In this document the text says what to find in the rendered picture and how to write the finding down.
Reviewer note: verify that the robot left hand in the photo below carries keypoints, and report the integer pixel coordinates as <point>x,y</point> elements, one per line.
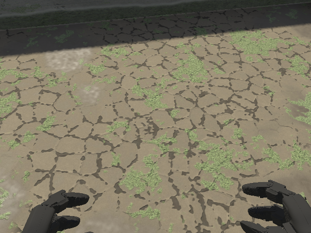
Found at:
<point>44,219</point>

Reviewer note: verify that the robot right hand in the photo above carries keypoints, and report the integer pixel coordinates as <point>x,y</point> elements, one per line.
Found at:
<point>293,217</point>

